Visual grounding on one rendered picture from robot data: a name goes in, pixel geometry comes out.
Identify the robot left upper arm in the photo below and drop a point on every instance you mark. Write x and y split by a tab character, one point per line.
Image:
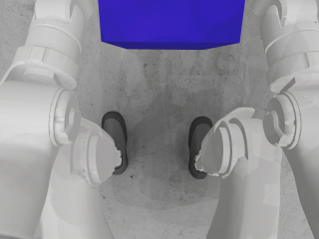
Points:
35	121

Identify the robot right forearm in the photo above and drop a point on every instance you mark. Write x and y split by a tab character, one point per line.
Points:
289	30

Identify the carton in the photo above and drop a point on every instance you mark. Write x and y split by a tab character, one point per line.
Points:
171	24

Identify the robot right upper arm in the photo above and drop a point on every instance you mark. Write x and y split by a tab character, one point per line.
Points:
291	122

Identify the robot left shin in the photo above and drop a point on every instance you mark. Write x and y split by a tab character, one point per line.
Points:
114	154

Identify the left robot thigh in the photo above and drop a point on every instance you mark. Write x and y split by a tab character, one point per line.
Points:
73	208

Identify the robot left forearm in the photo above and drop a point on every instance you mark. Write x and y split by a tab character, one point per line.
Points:
52	49

